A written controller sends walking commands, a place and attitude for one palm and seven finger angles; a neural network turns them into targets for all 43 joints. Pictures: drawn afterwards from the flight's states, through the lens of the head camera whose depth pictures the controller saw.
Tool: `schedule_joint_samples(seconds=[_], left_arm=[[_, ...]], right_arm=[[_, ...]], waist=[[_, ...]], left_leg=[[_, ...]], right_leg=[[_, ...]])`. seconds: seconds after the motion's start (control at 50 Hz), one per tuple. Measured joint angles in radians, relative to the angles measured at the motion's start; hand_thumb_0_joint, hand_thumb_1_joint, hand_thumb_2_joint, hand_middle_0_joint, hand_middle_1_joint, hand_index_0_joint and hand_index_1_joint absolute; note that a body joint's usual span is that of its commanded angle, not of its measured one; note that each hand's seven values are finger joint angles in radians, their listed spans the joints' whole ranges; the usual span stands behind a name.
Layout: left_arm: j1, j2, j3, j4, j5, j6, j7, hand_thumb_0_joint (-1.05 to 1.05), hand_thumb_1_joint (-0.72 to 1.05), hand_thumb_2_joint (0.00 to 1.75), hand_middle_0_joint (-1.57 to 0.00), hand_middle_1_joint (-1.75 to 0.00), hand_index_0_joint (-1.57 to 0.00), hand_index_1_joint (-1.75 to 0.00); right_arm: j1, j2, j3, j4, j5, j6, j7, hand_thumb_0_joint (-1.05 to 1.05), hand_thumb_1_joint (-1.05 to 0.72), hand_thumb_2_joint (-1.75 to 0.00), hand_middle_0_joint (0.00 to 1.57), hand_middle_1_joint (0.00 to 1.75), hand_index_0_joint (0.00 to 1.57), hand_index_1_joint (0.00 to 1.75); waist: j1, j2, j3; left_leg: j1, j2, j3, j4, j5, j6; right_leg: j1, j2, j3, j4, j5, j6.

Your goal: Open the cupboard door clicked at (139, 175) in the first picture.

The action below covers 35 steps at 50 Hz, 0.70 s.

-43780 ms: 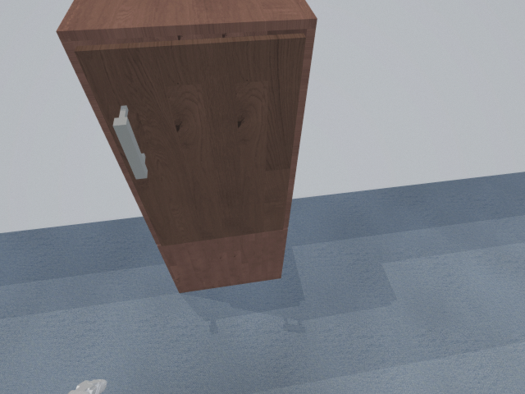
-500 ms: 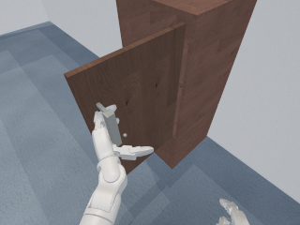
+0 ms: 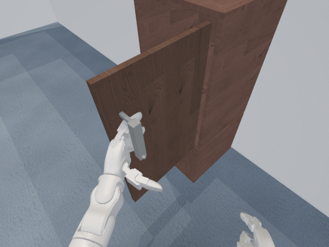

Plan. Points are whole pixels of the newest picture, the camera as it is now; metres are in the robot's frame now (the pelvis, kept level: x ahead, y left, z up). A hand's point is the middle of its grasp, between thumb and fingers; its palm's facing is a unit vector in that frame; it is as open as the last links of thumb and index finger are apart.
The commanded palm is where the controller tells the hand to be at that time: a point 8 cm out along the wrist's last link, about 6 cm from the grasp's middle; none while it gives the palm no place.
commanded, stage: slide the hand sideways off the handle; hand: left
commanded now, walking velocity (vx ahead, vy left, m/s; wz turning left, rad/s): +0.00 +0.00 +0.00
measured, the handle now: (132, 136) +0.36 +0.11 +0.08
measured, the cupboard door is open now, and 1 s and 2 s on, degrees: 93 92 92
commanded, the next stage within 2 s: draw the hand back to the body in 0.90 s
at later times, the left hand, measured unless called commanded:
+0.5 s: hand (125, 173) +0.26 +0.11 +0.08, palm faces +0.01 -1.00 -0.03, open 16.2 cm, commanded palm +0.23 +0.17 +0.08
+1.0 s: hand (99, 190) +0.22 +0.16 +0.08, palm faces +0.04 -1.00 -0.04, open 16.3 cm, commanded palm +0.20 +0.20 +0.08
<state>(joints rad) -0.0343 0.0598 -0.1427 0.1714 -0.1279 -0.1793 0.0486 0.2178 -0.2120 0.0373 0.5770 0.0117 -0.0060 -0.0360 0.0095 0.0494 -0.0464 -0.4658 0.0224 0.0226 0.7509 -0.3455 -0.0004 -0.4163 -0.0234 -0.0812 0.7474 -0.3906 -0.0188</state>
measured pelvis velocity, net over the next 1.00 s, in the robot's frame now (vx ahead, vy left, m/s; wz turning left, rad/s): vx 0.02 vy -0.02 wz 0.02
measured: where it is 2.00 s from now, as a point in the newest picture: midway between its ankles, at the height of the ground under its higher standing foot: outside the picture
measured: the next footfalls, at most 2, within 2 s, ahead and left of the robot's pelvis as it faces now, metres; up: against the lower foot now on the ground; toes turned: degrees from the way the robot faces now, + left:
none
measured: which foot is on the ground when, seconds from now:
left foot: down 0.00-1.00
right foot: down 0.00-1.00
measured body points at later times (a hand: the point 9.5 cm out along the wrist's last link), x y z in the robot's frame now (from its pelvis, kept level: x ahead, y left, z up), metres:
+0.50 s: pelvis +0.01 -0.02 +0.00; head +0.03 -0.04 +0.45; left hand +0.25 +0.16 +0.08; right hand +0.19 -0.24 -0.09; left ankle +0.03 +0.12 -0.71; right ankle +0.00 -0.11 -0.71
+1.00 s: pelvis +0.02 -0.02 -0.01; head +0.04 -0.04 +0.44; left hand +0.21 +0.21 +0.08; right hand +0.20 -0.25 -0.09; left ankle +0.03 +0.12 -0.71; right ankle +0.00 -0.11 -0.71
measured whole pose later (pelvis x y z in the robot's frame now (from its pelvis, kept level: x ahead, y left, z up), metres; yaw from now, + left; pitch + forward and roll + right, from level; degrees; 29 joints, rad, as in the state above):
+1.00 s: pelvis +0.02 -0.02 -0.01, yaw +1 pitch +6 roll +0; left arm 0.45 0.19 0.12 -0.17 -0.27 -0.27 -0.22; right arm 0.25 -0.25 0.02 0.53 0.03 -0.14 -0.07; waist 0.03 0.05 -0.07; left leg -0.52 0.04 -0.01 0.82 -0.40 -0.03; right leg -0.46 -0.01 -0.11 0.81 -0.45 -0.04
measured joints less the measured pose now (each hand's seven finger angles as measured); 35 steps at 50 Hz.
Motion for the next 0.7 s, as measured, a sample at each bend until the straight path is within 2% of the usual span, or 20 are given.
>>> schedule_joint_samples(seconds=[0.1,0.18,0.48,0.7], left_arm=[[0.066,-0.021,0.002,-0.059,0.046,-0.005,0.034,-0.01,-0.5,0.3,-0.17,-0.33,-0.17,-0.33],[0.12,-0.001,0.015,-0.106,0.051,-0.009,0.023,-0.01,-0.5,0.3,-0.18,-0.32,-0.17,-0.32],[0.308,0.064,0.114,-0.248,-0.018,-0.033,-0.082,-0.01,-0.5,0.3,-0.2,-0.32,-0.19,-0.32],[0.374,0.103,0.177,-0.283,-0.068,-0.052,-0.177,-0.01,-0.5,0.3,-0.19,-0.32,-0.18,-0.31]], right_arm=[[0.011,0.008,0.0,-0.023,-0.007,-0.015,0.024,0.01,-0.9,-0.9,0.2,0.3,0.2,0.3],[0.01,0.013,0.002,-0.031,-0.009,-0.012,0.025,0.01,-0.9,-0.9,0.2,0.3,0.2,0.3],[-0.003,-0.006,-0.011,-0.04,-0.002,-0.047,0.004,0.01,-0.9,-0.9,0.2,0.3,0.2,0.3],[0.0,-0.017,-0.013,-0.041,0.005,-0.08,-0.016,0.01,-0.9,-0.9,0.2,0.3,0.2,0.3]], waist=[[-0.006,-0.013,-0.006],[-0.008,-0.019,-0.002],[0.002,-0.009,-0.008],[0.005,-0.005,-0.016]], left_leg=[[0.009,0.005,0.018,-0.009,-0.001,-0.001],[0.019,0.011,0.022,-0.012,-0.005,-0.005],[0.01,0.021,-0.003,-0.003,-0.02,-0.024],[-0.015,0.023,-0.021,0.023,-0.037,-0.033]], right_leg=[[-0.004,0.004,0.018,0.003,-0.001,-0.001],[0.002,0.011,0.023,0.002,-0.004,-0.005],[0.003,0.022,-0.001,0.006,-0.025,-0.021],[-0.016,0.024,-0.017,0.03,-0.047,-0.028]])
